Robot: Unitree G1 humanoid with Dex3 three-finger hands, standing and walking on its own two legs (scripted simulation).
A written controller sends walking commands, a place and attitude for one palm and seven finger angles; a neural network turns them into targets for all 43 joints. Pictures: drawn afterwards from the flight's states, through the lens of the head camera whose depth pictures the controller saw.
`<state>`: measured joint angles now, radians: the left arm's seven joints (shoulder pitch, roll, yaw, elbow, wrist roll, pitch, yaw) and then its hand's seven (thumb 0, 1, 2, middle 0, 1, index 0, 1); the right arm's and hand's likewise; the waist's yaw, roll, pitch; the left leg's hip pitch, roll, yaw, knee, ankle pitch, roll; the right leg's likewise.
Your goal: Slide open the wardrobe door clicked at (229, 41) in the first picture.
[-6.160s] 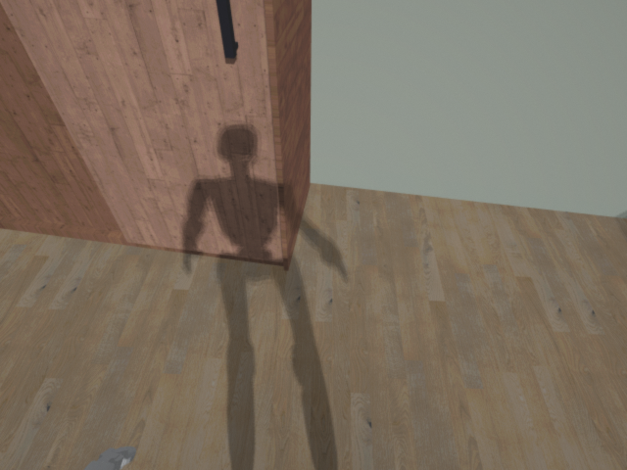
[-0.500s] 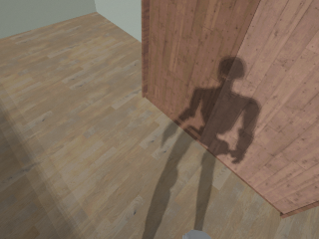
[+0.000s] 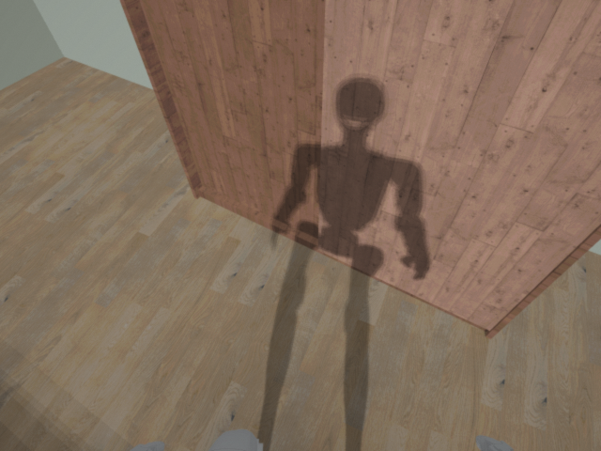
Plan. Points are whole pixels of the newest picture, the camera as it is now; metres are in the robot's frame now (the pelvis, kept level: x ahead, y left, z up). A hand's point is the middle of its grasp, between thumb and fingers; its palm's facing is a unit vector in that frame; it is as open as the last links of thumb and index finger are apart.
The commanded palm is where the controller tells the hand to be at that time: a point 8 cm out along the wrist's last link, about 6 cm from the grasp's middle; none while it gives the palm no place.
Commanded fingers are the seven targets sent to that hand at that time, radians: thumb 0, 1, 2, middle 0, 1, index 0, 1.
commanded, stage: turn to face it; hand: right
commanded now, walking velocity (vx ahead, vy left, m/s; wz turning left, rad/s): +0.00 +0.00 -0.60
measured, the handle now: out of the picture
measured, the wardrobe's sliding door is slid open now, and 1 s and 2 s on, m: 0.00 0.00 0.00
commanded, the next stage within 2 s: take the last steps up to it in 0.70 s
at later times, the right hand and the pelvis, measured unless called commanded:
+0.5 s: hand out of the picture -0.02 -0.16 -0.16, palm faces +0.32 +0.91 -0.27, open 7.4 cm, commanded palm none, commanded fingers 0.00 -0.90 -0.90 0.20 0.30 0.20 0.30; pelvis -0.02 +0.04 +0.00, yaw -19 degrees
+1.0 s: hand out of the picture -0.10 -0.21 -0.17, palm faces +0.46 +0.86 -0.21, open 7.4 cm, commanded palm none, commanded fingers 0.00 -0.90 -0.90 0.20 0.30 0.20 0.30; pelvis -0.05 -0.01 +0.01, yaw -26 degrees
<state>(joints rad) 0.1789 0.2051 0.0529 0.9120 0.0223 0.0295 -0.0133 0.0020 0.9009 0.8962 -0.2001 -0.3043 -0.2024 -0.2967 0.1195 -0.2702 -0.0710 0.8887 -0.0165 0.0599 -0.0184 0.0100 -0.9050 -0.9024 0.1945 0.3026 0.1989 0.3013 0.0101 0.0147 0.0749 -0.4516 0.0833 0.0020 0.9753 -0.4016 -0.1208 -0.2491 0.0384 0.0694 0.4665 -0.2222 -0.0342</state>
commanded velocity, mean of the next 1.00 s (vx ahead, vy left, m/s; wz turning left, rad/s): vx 0.07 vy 0.00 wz -0.34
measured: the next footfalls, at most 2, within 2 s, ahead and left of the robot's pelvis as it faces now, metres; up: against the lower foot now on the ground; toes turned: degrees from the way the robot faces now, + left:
left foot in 0.14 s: +0.04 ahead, +0.14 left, +0.00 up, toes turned -4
right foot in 0.62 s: -0.04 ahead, -0.10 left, +0.00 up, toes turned -27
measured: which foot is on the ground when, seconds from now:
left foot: up 0.00-0.12, down 0.14-0.62, up 0.64-1.00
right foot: down 0.00-0.14, up 0.16-0.60, down 0.62-1.00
